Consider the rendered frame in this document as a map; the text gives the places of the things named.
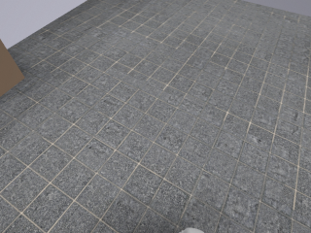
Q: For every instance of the cabinet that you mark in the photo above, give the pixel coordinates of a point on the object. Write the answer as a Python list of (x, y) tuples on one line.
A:
[(10, 75)]

